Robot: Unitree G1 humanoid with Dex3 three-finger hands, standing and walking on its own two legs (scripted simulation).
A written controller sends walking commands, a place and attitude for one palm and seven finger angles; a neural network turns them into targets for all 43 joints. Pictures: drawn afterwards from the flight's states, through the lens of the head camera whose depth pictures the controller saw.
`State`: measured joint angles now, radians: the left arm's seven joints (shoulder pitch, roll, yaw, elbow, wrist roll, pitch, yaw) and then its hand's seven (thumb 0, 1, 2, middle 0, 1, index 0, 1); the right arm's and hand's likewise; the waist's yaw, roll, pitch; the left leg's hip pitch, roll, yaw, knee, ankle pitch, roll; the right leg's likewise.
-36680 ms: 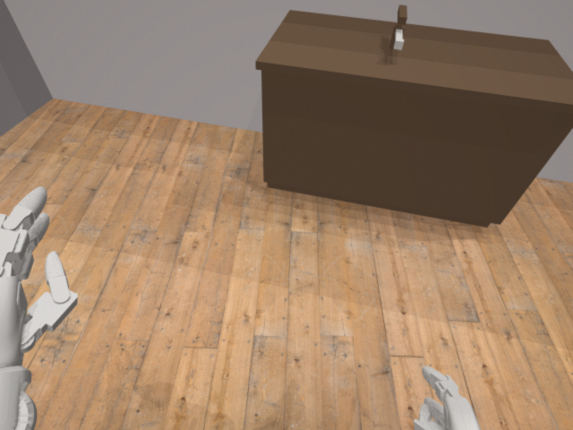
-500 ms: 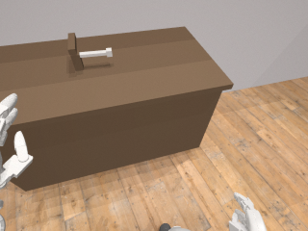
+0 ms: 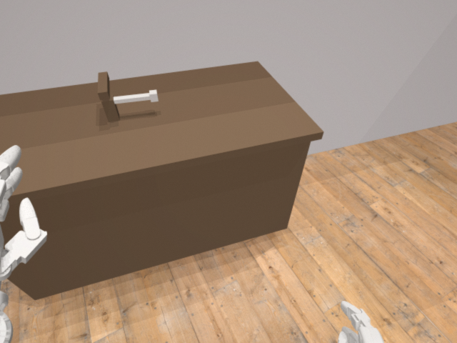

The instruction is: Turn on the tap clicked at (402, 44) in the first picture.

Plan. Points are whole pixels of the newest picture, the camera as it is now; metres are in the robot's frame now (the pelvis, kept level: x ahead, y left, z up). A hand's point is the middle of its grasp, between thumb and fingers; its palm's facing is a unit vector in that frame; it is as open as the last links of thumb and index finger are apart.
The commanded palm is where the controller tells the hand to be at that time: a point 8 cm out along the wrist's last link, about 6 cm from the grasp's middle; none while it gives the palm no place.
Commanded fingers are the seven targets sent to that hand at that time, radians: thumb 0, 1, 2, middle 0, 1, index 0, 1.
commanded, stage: stop stepping back and stand still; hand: left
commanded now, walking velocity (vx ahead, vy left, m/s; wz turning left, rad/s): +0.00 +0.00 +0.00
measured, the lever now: (153, 95) +0.85 +0.27 +0.01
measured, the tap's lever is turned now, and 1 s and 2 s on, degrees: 86 86 86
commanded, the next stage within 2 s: stand and check the lever's angle in 0.04 s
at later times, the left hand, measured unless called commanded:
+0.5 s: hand (71, 221) +0.24 +0.23 +0.16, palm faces +0.41 -0.83 -0.38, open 7.4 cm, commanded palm +0.19 +0.26 +0.18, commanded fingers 0.00 0.90 0.90 -0.20 -0.30 -0.20 -0.30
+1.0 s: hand (56, 224) +0.24 +0.25 +0.16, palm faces +0.40 -0.85 -0.35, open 7.4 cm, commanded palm +0.19 +0.28 +0.18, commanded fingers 0.00 0.90 0.90 -0.20 -0.30 -0.20 -0.30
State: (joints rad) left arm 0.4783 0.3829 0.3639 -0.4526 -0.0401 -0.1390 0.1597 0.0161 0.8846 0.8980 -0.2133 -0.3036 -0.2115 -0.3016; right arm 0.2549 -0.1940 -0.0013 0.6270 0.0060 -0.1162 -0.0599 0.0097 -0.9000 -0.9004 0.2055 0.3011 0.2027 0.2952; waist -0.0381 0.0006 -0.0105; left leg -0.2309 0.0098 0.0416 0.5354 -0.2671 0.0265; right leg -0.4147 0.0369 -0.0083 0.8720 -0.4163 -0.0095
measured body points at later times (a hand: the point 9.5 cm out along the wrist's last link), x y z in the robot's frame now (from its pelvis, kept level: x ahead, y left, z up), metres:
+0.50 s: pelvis +0.03 -0.02 +0.01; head +0.04 -0.03 +0.46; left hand +0.22 +0.27 +0.18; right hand +0.20 -0.26 -0.07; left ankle +0.02 +0.11 -0.73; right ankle +0.05 -0.11 -0.73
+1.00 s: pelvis +0.02 +0.00 +0.01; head +0.03 +0.00 +0.46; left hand +0.21 +0.29 +0.18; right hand +0.19 -0.23 -0.07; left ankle +0.02 +0.11 -0.73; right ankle +0.05 -0.11 -0.73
